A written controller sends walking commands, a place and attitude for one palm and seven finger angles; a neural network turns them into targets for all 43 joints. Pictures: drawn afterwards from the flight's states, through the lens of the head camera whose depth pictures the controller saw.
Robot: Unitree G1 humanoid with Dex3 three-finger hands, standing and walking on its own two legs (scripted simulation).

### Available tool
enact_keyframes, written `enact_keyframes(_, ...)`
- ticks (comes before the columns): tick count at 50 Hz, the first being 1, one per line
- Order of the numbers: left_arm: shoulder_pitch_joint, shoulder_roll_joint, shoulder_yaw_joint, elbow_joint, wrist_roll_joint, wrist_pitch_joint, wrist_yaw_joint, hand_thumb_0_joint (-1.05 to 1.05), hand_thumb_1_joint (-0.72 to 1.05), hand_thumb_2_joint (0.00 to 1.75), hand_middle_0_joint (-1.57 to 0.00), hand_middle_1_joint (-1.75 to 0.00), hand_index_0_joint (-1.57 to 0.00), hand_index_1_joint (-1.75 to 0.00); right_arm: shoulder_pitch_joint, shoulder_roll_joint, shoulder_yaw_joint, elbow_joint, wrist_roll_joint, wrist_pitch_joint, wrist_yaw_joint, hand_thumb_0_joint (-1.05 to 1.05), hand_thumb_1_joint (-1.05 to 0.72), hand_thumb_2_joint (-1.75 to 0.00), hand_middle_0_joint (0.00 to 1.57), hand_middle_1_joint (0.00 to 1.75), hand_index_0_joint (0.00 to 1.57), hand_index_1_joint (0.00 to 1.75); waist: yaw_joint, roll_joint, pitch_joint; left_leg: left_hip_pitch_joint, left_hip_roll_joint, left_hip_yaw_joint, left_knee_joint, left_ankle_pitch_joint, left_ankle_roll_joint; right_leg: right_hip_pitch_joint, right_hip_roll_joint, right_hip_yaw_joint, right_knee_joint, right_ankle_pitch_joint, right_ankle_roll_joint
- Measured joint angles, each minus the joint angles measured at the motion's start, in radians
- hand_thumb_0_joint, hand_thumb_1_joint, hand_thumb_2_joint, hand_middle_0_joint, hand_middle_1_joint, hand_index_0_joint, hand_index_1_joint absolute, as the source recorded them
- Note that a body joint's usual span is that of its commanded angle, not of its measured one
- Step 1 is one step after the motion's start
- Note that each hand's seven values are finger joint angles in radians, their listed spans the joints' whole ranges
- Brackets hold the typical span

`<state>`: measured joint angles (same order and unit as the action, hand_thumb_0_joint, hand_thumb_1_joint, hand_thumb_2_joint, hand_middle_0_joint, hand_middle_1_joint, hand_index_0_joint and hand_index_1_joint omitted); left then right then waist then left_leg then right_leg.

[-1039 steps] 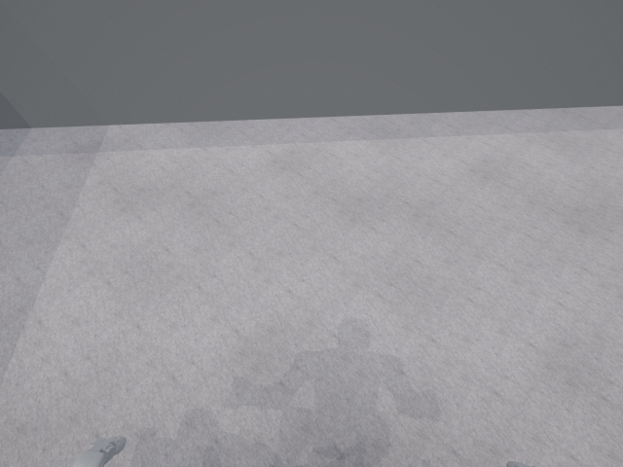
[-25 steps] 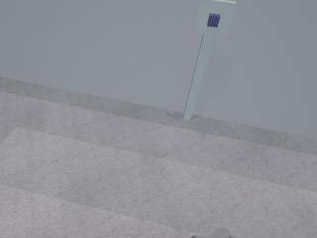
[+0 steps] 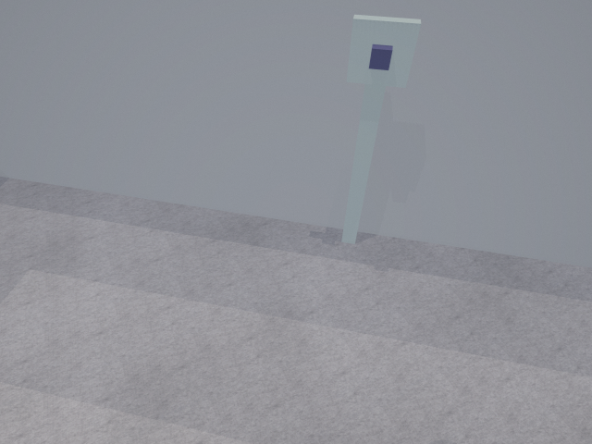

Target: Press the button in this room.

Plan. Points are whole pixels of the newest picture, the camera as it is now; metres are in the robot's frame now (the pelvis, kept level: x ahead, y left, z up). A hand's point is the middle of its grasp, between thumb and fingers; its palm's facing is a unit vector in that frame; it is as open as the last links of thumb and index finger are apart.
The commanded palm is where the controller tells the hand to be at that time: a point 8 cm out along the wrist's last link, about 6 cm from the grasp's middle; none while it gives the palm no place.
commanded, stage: stand and wait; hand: left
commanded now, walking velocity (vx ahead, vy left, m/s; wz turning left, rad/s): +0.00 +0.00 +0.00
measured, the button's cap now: (380, 56) +1.01 -0.17 +0.07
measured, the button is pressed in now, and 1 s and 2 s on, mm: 0 0 0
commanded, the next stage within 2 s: look at it before walking up in 0.24 s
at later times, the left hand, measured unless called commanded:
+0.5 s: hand out of the picture -0.02 +0.15 -0.18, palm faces +0.04 -0.99 -0.15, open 7.4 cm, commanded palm none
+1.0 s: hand out of the picture +0.00 +0.18 -0.17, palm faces +0.02 -0.98 -0.18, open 7.4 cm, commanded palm none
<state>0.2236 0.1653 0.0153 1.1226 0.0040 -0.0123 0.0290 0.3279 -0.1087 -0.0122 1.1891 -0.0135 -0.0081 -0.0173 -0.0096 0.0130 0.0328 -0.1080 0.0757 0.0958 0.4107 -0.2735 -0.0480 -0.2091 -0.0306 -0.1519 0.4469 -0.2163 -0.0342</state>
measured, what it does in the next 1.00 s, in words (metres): stands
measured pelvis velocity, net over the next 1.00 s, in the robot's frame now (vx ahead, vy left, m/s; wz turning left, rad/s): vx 0.00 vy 0.02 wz -0.02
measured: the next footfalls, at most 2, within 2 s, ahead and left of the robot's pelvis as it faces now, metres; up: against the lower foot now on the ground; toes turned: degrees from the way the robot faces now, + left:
left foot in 1.96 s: +0.17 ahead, +0.10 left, +0.00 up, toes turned -27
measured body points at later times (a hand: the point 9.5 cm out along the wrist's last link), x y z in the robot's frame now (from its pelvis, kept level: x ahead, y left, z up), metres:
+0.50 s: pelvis +0.00 +0.00 +0.00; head +0.01 +0.00 +0.45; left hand -0.02 +0.21 -0.16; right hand -0.01 -0.20 -0.16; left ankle -0.04 +0.14 -0.74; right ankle +0.02 -0.09 -0.74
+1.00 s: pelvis +0.00 +0.02 +0.00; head +0.01 +0.01 +0.45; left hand +0.00 +0.23 -0.16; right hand -0.03 -0.19 -0.16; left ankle -0.04 +0.14 -0.74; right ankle +0.02 -0.09 -0.74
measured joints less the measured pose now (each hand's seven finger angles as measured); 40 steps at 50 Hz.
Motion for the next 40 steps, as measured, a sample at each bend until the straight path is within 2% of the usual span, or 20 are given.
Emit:
enact_keyframes(20,0.087,-0.057,-0.021,0.034,0.007,0.002,0.001,0.01,0.91,0.89,-0.20,-0.30,-0.20,-0.30,-0.047,-0.013,-0.003,-0.024,0.003,0.000,-0.014,0.01,-0.92,-0.90,0.19,0.30,0.20,0.30,0.021,-0.005,-0.005,0.033,0.001,0.006,-0.028,0.007,0.003,0.035,0.006,0.004,-0.037,0.014,0.003)
enact_keyframes(40,0.074,-0.038,-0.013,0.020,0.009,-0.001,0.006,0.01,0.91,0.89,-0.19,-0.30,-0.20,-0.30,-0.006,0.008,-0.001,-0.018,0.004,-0.008,-0.011,0.00,-0.91,-0.90,0.19,0.30,0.20,0.30,0.008,-0.006,0.003,0.026,-0.011,0.019,-0.026,0.006,0.017,0.022,-0.005,0.018,-0.033,0.019,0.015)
